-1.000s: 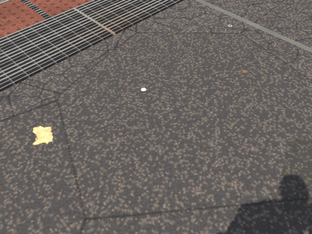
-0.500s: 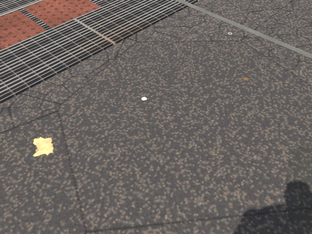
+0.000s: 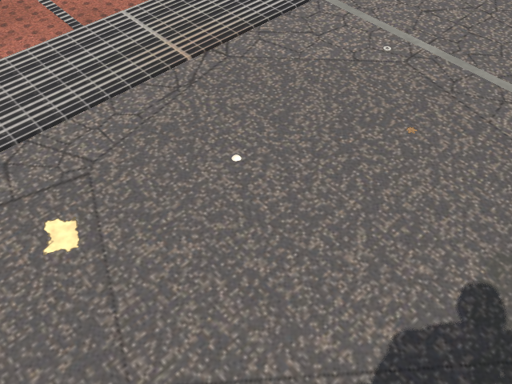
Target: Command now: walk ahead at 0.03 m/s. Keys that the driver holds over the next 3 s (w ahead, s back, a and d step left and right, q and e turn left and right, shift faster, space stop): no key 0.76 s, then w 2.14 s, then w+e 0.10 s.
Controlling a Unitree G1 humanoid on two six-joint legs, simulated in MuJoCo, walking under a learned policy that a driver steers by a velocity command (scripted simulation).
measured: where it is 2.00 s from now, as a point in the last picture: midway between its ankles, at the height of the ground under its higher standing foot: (248, 361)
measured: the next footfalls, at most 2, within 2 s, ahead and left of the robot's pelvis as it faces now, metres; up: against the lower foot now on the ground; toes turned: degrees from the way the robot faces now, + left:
right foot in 1.54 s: +0.45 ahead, -0.08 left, +0.00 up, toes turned -2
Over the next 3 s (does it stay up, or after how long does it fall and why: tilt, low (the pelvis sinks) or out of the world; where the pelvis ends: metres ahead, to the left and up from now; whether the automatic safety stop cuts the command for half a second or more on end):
stays up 1.07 0.02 0.01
